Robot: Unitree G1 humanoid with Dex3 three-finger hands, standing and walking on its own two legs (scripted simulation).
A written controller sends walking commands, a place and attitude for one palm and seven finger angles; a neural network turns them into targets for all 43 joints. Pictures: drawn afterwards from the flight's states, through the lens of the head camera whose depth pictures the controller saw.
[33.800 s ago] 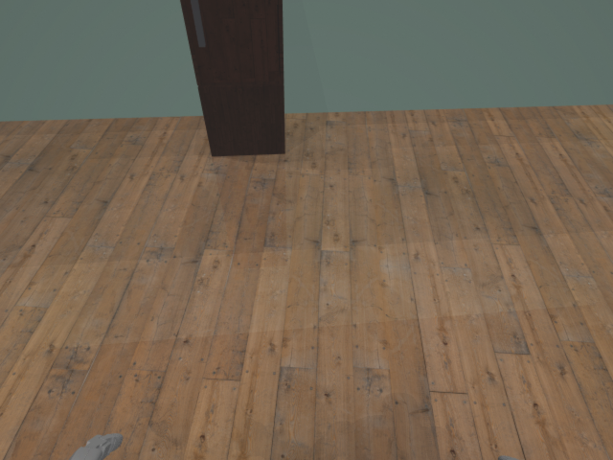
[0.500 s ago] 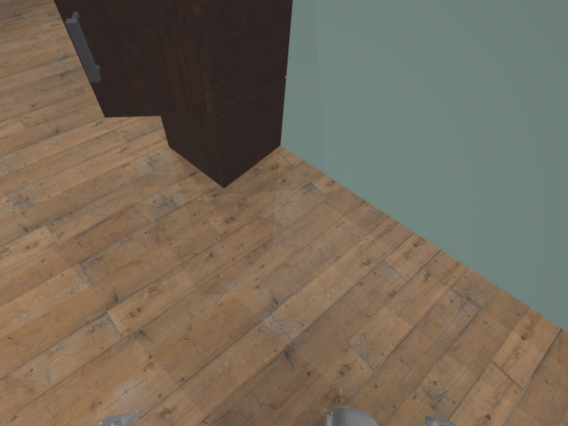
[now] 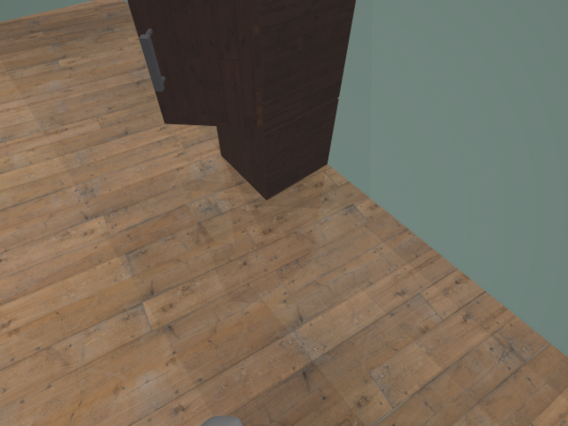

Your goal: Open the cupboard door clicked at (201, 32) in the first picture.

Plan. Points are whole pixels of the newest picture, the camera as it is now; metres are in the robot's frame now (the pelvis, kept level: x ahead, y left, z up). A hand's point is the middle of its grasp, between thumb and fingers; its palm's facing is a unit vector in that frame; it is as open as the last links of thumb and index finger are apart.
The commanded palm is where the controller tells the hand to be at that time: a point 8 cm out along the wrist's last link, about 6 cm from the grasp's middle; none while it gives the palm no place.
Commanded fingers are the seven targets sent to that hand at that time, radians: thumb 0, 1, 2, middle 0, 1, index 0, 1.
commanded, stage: take the last steps up to it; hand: left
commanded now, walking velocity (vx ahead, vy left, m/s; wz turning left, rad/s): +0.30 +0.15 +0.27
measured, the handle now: (154, 60) +1.07 +0.48 -0.09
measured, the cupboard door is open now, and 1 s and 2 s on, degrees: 49 49 49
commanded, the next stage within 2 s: come to a stop and stand still in 1.42 s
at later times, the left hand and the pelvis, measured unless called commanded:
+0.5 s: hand (125, 392) +0.18 +0.28 -0.17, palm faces +0.12 -0.98 -0.17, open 7.4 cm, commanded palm none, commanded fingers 0.00 0.90 0.90 -0.20 -0.30 -0.20 -0.30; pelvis +0.10 +0.08 +0.00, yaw +6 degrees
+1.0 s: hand (135, 349) +0.25 +0.28 -0.16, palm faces +0.22 -0.95 -0.22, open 7.2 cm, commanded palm none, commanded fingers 0.00 0.90 0.90 -0.20 -0.30 -0.20 -0.30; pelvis +0.28 +0.09 +0.01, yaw +8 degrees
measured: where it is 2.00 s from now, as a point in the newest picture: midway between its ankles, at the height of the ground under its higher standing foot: (230, 333)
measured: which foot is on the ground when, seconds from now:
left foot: up 0.00-0.10, down 0.12-0.72, up 0.74-1.00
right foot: down 0.00-0.12, up 0.14-0.68, down 0.70-1.00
